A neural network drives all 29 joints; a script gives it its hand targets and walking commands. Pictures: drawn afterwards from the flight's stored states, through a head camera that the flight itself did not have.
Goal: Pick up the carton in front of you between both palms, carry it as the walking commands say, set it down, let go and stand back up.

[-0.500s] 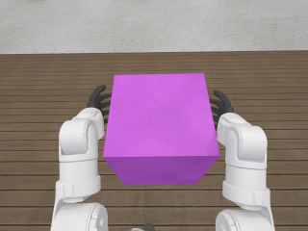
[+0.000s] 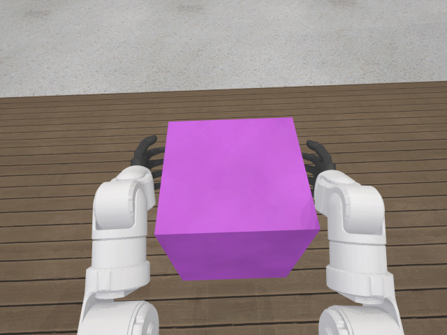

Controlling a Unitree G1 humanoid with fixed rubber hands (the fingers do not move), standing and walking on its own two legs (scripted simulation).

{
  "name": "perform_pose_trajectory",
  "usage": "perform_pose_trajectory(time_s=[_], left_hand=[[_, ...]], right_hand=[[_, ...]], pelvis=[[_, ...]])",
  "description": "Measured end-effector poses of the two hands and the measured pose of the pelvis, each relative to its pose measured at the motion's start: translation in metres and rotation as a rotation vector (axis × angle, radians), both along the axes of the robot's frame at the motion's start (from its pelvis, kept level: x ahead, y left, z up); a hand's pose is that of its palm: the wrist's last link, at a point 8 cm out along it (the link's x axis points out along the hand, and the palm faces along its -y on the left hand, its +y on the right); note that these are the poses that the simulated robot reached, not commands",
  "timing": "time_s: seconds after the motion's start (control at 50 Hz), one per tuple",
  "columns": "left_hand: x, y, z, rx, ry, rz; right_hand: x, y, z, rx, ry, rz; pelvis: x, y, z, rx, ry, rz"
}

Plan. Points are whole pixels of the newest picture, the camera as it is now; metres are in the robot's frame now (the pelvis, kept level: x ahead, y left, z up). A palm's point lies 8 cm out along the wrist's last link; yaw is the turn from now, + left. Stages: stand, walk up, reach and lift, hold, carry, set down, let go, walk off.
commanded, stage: carry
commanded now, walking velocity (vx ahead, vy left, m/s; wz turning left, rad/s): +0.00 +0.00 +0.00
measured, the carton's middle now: (232, 206) +0.35 +0.00 +0.04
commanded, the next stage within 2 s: none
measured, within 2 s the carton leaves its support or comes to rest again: neither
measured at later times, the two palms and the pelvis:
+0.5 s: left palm (139, 159) +0.39 +0.15 +0.13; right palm (316, 159) +0.39 -0.15 +0.12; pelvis +0.04 +0.00 +0.01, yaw +0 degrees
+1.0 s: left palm (134, 185) +0.33 +0.15 +0.14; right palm (330, 187) +0.33 -0.15 +0.13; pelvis -0.01 -0.01 +0.00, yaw +0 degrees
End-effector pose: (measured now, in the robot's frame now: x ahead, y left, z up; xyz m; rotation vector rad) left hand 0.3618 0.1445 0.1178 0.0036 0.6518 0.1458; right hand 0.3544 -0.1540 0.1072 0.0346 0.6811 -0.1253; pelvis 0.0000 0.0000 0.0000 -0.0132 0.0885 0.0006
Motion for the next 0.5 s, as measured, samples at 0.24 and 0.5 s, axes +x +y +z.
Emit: perform_pose_trajectory(time_s=[0.24, 0.5], left_hand=[[0.024, 0.012, 0.007, -0.010, 0.034, 0.017], [0.031, 0.008, 0.009, 0.001, 0.052, -0.003]], right_hand=[[0.034, 0.012, 0.017, -0.046, 0.034, 0.045], [0.035, 0.008, 0.016, -0.047, 0.051, 0.035]], pelvis=[[0.034, -0.006, 0.006, 0.011, 0.001, 0.004], [0.037, -0.005, 0.006, 0.004, -0.001, 0.004]])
